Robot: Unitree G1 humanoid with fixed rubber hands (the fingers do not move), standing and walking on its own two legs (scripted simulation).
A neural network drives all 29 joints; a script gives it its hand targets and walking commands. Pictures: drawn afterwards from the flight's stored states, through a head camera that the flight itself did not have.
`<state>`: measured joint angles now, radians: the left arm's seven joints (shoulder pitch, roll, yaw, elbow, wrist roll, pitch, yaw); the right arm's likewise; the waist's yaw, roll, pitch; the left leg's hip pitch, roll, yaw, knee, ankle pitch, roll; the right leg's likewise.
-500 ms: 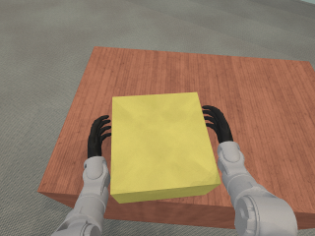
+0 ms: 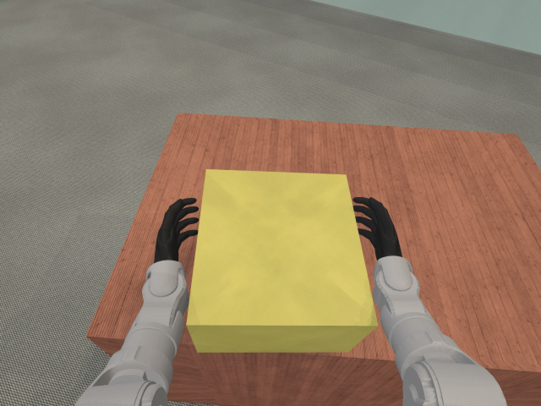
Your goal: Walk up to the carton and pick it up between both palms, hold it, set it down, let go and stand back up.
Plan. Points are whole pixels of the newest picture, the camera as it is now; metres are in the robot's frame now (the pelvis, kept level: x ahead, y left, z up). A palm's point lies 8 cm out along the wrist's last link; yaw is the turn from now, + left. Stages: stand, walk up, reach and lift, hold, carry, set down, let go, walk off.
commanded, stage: reach and lift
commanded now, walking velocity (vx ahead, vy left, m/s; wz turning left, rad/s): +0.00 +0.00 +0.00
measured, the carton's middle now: (275, 258) +0.37 +0.01 -0.02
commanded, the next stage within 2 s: none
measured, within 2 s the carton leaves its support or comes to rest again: neither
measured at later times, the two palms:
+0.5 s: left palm (156, 221) +0.36 +0.18 +0.10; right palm (393, 221) +0.38 -0.15 +0.09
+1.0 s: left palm (140, 204) +0.35 +0.19 +0.14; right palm (398, 222) +0.36 -0.15 +0.12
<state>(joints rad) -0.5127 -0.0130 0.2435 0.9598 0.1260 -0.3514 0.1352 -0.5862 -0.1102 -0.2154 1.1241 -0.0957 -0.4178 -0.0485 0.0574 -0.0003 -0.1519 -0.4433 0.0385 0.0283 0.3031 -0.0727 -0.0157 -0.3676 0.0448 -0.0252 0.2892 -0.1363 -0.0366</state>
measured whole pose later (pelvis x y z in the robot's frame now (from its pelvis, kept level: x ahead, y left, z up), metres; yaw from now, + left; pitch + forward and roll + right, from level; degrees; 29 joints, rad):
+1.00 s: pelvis +0.00 +0.01 +0.00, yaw +1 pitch -2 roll +0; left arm -0.48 0.00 0.25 0.27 0.19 0.42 -0.02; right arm -0.50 -0.06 -0.13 0.56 0.07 0.19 -0.10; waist -0.02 -0.04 -0.03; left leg -0.15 0.00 0.02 0.29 -0.10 0.01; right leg -0.07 0.01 -0.03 0.29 -0.18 -0.01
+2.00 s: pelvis +0.00 +0.01 +0.00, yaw +1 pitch -5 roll +0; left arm -0.50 0.01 0.28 0.11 0.20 0.59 -0.05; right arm -0.56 -0.08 -0.08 0.48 0.17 0.31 -0.14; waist -0.05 -0.04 -0.01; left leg -0.09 0.01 0.02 0.30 -0.12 0.00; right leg 0.00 0.02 -0.03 0.27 -0.18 -0.02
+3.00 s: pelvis +0.00 +0.01 +0.00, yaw +1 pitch -6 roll +0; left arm -0.54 0.02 0.29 0.09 0.22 0.67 -0.06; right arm -0.61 -0.09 -0.08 0.48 0.18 0.36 -0.14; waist -0.05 -0.04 -0.02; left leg -0.08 0.01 0.03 0.29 -0.11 0.00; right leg 0.00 0.02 -0.03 0.27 -0.18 -0.02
